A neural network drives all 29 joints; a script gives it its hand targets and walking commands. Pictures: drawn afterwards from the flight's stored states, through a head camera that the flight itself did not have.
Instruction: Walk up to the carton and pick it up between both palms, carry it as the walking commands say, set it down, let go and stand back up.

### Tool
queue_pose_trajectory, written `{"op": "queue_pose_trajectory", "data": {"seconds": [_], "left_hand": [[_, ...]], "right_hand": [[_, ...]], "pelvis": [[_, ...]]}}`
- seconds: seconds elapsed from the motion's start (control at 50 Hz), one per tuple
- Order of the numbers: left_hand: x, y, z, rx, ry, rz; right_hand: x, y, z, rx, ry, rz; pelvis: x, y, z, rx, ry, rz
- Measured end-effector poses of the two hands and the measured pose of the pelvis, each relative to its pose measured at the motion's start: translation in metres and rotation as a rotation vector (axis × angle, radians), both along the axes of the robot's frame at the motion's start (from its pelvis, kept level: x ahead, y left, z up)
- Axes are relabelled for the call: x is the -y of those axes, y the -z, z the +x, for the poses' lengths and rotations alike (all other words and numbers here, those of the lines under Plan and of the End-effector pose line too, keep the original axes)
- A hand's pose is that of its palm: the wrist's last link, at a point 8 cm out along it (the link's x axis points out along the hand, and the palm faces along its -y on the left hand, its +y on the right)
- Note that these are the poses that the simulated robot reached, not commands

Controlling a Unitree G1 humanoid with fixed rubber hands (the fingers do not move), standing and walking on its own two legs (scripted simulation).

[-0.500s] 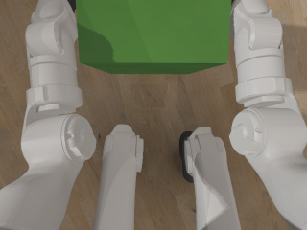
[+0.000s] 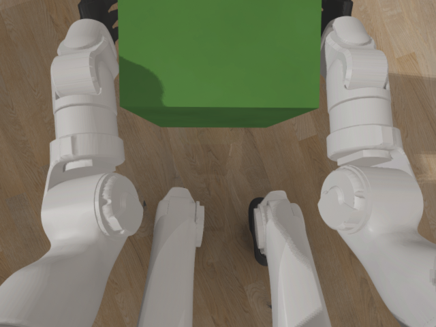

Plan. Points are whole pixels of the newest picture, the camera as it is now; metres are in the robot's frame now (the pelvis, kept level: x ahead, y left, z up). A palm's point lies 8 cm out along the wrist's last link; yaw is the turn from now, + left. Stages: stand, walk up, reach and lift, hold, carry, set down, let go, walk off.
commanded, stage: reach and lift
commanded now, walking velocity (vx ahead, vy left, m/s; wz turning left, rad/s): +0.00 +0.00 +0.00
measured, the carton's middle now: (216, 51) +0.54 +0.05 -0.14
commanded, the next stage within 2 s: none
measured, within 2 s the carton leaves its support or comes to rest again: neither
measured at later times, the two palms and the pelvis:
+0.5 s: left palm (76, 18) +0.51 +0.20 +0.00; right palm (369, 16) +0.54 -0.12 +0.00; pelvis +0.00 -0.01 +0.05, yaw +1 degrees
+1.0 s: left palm (47, 6) +0.49 +0.20 +0.06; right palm (425, 1) +0.51 -0.13 +0.07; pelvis +0.02 +0.00 +0.11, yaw +1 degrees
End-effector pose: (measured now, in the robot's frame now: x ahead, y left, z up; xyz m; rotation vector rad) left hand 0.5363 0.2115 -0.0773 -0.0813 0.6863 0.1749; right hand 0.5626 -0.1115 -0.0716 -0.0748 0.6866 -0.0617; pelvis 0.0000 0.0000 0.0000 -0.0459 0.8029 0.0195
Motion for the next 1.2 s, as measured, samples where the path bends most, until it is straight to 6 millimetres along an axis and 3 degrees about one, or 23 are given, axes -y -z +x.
{"op": "queue_pose_trajectory", "data": {"seconds": [0.28,0.54,0.9,1.2], "left_hand": [[0.011,-0.043,-0.016,-0.003,0.006,0.007],[0.006,-0.084,-0.028,0.000,-0.007,0.010],[0.015,-0.124,-0.048,-0.022,0.011,0.006],[0.014,-0.176,-0.063,-0.009,0.002,0.008]], "right_hand": [[0.012,-0.040,-0.020,-0.003,0.001,0.002],[0.007,-0.079,-0.027,-0.001,-0.013,0.007],[0.016,-0.126,-0.048,-0.021,-0.003,-0.005],[0.015,-0.175,-0.060,-0.010,-0.007,0.014]], "pelvis": [[0.001,-0.031,0.004,0.028,-0.001,0.005],[0.007,-0.054,0.001,0.068,0.003,0.016],[0.002,-0.099,0.021,0.095,0.000,0.011],[0.002,-0.137,0.028,0.156,-0.006,0.018]]}}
